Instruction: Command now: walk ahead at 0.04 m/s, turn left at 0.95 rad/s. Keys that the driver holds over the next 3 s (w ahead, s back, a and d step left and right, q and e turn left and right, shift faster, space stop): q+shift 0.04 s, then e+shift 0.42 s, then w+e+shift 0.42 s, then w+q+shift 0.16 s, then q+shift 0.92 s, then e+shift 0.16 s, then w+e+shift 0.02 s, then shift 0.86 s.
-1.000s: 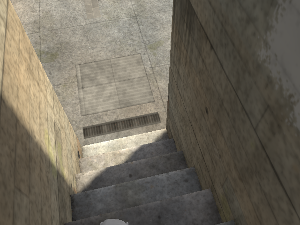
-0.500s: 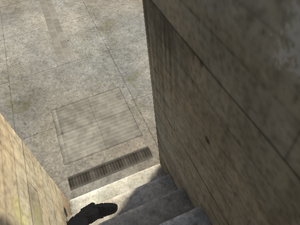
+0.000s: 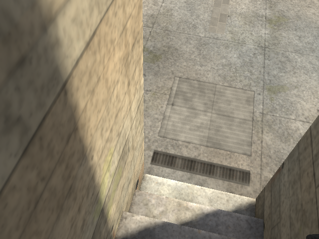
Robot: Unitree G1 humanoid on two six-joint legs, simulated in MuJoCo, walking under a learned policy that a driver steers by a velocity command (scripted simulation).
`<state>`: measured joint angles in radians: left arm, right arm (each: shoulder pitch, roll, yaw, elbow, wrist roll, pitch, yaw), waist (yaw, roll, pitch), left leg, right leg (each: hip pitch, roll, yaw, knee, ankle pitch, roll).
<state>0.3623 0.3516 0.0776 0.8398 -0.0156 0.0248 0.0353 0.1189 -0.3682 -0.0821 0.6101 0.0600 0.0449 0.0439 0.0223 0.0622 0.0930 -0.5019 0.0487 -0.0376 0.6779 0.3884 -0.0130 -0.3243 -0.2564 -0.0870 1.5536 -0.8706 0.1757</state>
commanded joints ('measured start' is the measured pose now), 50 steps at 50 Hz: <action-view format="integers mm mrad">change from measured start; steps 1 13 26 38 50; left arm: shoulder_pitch -261 -235 -351 447 316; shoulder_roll -62 -2 20 139 -87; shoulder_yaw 4 15 31 43 -41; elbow -235 -242 -392 28 190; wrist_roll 22 0 -23 6 -16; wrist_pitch -13 79 54 19 -26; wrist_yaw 17 15 -11 -81 150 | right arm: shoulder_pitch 491 180 343 -5 -153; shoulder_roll -304 -51 -52 63 111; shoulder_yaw -43 68 1 -12 0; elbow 146 101 80 191 -52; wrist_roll -76 -119 -98 -79 -20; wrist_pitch -18 -39 -50 -101 -82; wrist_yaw -10 -169 -128 -98 -16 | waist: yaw -153 -13 -139 317 2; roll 240 125 131 -221 -166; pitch -149 -75 -109 -21 44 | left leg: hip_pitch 767 64 285 -428 -215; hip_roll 10 211 351 35 -112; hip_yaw -245 -217 -315 148 -182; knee -36 10 171 1772 177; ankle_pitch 611 -327 -999 -1331 120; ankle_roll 24 114 169 -115 -72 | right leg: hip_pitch -692 -442 -859 424 -95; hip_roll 262 327 272 216 195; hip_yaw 102 367 313 165 333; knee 700 -172 -76 -928 -884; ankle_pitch -56 1026 877 925 868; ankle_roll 12 -5 -114 -307 -116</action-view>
